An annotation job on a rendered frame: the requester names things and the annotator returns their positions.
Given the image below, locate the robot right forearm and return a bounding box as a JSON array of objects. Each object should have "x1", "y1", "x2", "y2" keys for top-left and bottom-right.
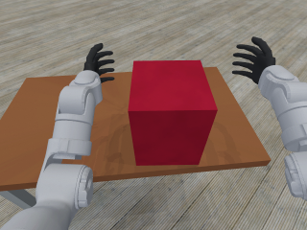
[{"x1": 258, "y1": 65, "x2": 307, "y2": 152}]

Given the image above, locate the robot left upper arm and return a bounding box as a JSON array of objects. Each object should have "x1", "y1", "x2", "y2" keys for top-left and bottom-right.
[{"x1": 0, "y1": 163, "x2": 94, "y2": 230}]

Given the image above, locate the robot left forearm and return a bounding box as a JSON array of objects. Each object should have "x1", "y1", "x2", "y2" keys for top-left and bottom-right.
[{"x1": 35, "y1": 70, "x2": 103, "y2": 202}]

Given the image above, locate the table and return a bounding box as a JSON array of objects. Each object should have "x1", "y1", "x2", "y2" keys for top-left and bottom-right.
[{"x1": 0, "y1": 66, "x2": 272, "y2": 210}]

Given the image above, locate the carton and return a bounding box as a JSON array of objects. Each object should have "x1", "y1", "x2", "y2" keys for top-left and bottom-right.
[{"x1": 128, "y1": 60, "x2": 218, "y2": 166}]

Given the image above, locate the robot right upper arm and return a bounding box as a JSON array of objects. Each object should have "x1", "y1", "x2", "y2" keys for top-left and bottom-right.
[{"x1": 284, "y1": 151, "x2": 307, "y2": 201}]

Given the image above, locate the right robot hand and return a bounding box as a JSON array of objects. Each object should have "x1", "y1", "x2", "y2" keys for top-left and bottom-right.
[{"x1": 232, "y1": 36, "x2": 276, "y2": 84}]

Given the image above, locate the left robot hand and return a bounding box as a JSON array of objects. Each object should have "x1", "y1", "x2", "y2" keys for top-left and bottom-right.
[{"x1": 83, "y1": 43, "x2": 115, "y2": 83}]

